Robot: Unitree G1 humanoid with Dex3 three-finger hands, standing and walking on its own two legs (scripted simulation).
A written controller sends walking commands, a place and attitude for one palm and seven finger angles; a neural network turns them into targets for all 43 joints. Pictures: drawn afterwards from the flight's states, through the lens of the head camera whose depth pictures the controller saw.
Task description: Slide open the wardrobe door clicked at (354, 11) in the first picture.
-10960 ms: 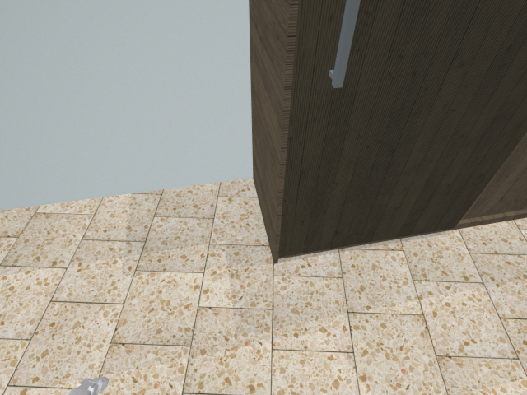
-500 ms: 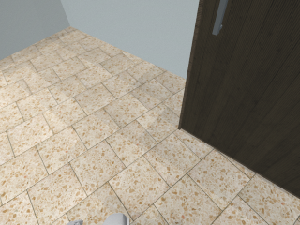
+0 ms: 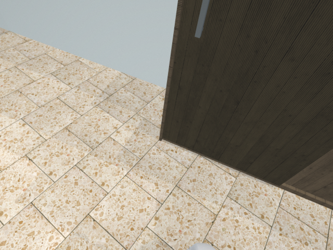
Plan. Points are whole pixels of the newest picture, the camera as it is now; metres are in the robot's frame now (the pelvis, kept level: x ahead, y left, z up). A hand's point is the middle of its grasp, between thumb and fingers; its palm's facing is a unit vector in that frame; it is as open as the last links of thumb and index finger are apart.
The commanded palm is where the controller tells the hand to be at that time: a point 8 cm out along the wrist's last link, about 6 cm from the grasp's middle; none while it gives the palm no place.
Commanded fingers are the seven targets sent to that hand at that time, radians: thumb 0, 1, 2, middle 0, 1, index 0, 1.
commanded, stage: turn to face it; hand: left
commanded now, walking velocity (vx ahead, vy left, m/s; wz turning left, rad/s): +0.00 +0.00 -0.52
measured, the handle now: out of the picture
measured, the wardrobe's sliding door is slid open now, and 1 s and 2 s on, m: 0.00 0.00 0.00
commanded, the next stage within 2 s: take the last steps up to it in 0.40 s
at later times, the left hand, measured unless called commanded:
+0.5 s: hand out of the picture +0.14 +0.09 -0.16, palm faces -0.22 -0.95 -0.23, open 7.4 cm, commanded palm none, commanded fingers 0.00 0.90 0.90 -0.20 -0.30 -0.20 -0.30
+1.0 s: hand (108, 244) +0.15 +0.16 -0.18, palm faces -0.21 -0.96 -0.18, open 7.4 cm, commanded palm none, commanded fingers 0.00 0.90 0.90 -0.20 -0.30 -0.20 -0.30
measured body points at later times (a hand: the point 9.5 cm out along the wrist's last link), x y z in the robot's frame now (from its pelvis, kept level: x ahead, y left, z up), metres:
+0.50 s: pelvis +0.00 -0.06 -0.01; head +0.01 -0.08 +0.44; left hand +0.15 +0.14 -0.14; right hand -0.05 -0.31 -0.16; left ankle +0.02 +0.09 -0.68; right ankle -0.04 -0.15 -0.74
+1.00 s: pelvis +0.08 -0.02 +0.00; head +0.10 -0.01 +0.45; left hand +0.17 +0.21 -0.16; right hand -0.02 -0.21 -0.15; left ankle +0.05 +0.06 -0.74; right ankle +0.06 -0.17 -0.66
